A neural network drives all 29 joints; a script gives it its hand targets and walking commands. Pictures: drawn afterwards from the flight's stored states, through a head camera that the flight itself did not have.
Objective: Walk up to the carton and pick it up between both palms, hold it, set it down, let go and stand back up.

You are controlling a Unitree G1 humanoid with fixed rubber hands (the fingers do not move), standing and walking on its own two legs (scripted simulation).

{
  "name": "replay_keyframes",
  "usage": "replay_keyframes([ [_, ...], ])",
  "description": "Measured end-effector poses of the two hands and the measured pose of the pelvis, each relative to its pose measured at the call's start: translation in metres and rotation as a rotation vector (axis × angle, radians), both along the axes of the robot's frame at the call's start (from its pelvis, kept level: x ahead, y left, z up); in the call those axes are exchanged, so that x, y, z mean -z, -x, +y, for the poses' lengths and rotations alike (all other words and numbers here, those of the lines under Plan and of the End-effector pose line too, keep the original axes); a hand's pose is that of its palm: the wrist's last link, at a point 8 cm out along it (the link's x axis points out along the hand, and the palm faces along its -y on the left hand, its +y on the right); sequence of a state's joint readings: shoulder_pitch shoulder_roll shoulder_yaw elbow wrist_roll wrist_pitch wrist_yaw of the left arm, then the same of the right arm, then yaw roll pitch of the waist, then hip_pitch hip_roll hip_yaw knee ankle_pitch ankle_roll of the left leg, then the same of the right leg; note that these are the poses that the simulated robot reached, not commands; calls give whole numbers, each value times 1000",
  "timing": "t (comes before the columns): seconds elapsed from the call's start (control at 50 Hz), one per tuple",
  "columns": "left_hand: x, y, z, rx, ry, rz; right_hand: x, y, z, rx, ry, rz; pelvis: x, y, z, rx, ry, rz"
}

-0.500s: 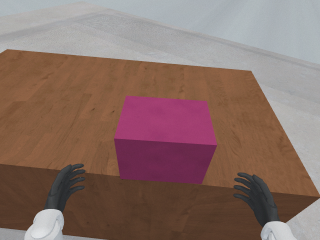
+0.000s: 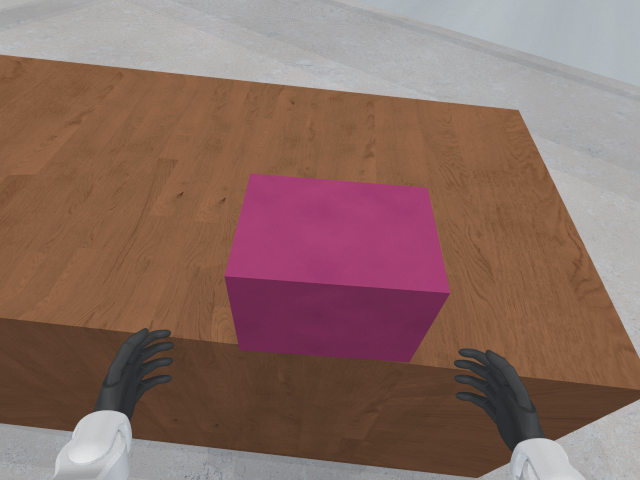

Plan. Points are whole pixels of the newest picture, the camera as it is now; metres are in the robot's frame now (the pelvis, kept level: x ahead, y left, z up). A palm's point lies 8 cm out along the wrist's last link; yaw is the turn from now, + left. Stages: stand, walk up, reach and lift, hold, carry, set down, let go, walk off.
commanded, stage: set down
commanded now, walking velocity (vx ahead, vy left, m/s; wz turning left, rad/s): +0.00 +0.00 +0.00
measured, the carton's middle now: (331, 270) +0.39 -0.01 +0.02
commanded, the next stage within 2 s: let go in 0.66 s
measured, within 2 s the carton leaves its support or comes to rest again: neither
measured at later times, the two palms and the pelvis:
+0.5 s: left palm (107, 454) +0.15 +0.25 -0.05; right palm (514, 453) +0.16 -0.23 -0.03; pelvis +0.01 +0.00 +0.00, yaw +0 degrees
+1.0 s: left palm (117, 442) +0.17 +0.25 -0.07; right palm (494, 451) +0.17 -0.23 -0.07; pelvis +0.02 +0.00 +0.00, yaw +0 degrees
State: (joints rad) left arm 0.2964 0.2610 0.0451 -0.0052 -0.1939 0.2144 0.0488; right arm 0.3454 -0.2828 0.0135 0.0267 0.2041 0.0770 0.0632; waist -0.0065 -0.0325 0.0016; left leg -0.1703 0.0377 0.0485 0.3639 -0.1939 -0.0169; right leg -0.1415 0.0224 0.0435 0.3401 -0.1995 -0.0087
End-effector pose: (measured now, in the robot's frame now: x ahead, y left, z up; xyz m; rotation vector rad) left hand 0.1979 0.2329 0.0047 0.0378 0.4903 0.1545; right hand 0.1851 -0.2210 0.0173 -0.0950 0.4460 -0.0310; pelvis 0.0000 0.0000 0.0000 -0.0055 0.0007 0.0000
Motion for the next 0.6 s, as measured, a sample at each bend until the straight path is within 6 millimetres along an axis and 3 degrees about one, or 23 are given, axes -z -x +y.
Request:
replay_keyframes([
  [0.1,9,3,4,6,-40,66,9,-8,-1,2,-17,0,0,-11,0,0,0,16],
  [0.16,23,14,6,14,-39,144,25,-2,-5,22,-17,58,0,-14,0,0,0,20],
  [0.26,25,28,9,13,-55,150,36,12,-8,42,-12,79,0,-14,0,0,0,21],
  [0.38,17,27,10,16,-64,65,28,12,-8,25,19,0,0,-11,0,0,0,17],
  [0.52,55,48,15,-8,-21,223,47,24,-11,36,66,85,0,-6,0,0,1,6],
  [0.6,58,47,15,-14,-17,232,54,27,-7,45,54,118,0,-4,1,0,1,3],
])
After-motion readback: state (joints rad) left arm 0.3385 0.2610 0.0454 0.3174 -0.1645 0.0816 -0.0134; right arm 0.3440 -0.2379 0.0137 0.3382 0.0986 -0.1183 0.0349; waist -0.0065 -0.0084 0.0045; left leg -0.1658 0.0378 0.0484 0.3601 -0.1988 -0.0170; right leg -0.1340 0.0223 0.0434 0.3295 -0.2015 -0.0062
